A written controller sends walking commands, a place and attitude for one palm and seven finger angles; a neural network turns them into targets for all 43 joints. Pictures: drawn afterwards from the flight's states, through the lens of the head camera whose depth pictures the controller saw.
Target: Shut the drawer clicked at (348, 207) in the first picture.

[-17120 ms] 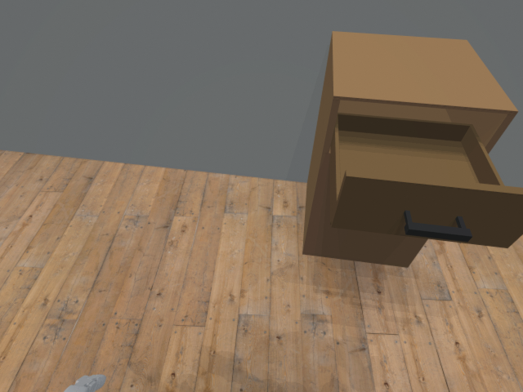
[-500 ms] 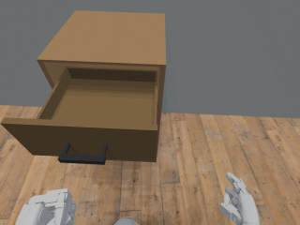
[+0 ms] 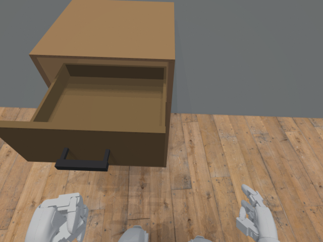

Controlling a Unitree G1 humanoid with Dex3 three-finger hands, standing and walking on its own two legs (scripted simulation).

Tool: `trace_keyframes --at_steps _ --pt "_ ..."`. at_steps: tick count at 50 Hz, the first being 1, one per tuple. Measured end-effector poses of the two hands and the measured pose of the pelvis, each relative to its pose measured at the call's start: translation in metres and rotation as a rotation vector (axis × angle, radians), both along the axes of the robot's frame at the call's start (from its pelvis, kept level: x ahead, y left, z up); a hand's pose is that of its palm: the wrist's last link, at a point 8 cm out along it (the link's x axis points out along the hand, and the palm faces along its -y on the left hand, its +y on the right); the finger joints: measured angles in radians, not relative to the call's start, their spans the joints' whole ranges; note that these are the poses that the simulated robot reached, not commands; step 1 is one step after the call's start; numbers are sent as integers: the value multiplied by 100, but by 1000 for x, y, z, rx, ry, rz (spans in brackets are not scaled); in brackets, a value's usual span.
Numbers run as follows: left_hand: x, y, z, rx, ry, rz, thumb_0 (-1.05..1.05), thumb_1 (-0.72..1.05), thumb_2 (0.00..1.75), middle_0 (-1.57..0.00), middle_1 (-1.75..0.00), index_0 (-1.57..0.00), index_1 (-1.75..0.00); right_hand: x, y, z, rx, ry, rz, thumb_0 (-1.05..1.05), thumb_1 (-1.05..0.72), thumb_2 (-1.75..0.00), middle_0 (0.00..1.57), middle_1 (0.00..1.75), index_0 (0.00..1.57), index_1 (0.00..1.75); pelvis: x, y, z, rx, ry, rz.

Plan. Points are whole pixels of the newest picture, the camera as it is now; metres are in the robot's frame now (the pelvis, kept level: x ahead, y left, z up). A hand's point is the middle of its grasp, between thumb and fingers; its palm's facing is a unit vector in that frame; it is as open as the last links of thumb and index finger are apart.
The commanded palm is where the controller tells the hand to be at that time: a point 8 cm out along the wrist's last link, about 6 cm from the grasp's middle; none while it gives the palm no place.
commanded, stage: bring the fist close to the handle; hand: left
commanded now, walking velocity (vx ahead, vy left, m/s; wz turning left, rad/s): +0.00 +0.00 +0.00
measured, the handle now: (84, 158) +0.31 +0.23 +0.00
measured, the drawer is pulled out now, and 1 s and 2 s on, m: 0.28 0.28 0.24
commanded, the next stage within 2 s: push the drawer shut in 1.02 s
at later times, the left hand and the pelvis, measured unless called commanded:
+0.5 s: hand (95, 207) +0.19 +0.17 +0.02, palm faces +0.05 -1.00 -0.05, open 3.3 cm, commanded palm +0.17 +0.23 +0.02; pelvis +0.00 +0.00 -0.03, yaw -1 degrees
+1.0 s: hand (95, 204) +0.20 +0.17 +0.00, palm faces +0.05 -1.00 -0.04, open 3.3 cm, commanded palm +0.18 +0.23 +0.01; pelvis +0.00 +0.00 -0.04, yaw -1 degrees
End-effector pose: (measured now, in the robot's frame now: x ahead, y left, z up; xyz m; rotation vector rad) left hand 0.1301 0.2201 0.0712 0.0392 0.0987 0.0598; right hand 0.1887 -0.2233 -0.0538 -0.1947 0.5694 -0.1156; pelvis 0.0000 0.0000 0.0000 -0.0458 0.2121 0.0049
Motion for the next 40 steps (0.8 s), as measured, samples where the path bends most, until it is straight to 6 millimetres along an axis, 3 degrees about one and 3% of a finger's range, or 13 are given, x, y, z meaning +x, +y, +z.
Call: trace_keyframes --at_steps 21,32,40 --pt "35 -2 -42 0 -5 -14 2 90 90 -140 -160 -140 -160 -9 -10 -36 -25 98 -21 1 -90 -90 20 30 21 30 -2 -3 -23 1 84 -11" --pt "55 6 -66 9 -8 -9 2 90 90 -140 -160 -140 -160 -9 -14 -54 -45 138 -10 1 -90 -90 20 30 21 30 -3 -5 -37 -4 127 -14" --pt "56 5 -64 -4 1 -17 2 90 90 -140 -160 -139 -160 -13 -15 -57 -35 163 -38 1 -90 -90 20 30 21 30 -1 -3 -36 -4 132 -17"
